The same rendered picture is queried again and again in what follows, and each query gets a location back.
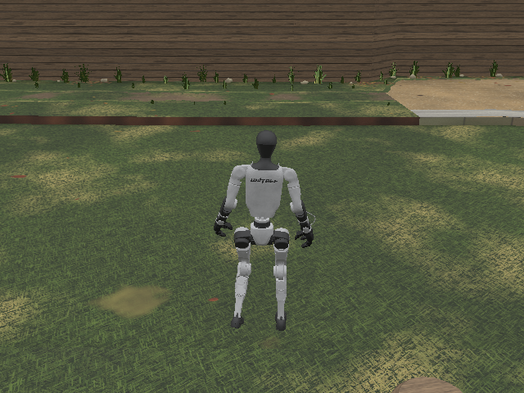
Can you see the right robot forearm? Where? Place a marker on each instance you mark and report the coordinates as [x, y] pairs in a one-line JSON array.
[[303, 219]]

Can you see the robot left thigh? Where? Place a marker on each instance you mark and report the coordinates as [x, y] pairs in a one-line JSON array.
[[242, 239]]

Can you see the robot left upper arm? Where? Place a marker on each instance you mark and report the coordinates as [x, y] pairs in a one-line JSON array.
[[238, 173]]

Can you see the left robot hand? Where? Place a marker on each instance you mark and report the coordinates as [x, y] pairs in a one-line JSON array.
[[218, 227]]

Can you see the left robot forearm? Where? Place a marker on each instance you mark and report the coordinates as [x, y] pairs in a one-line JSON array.
[[223, 214]]

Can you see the robot right upper arm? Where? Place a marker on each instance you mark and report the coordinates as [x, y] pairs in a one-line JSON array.
[[293, 188]]

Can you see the right robot hand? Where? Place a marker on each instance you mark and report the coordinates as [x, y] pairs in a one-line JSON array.
[[309, 236]]

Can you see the humanoid robot torso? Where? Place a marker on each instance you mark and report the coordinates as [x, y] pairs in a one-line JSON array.
[[263, 195]]

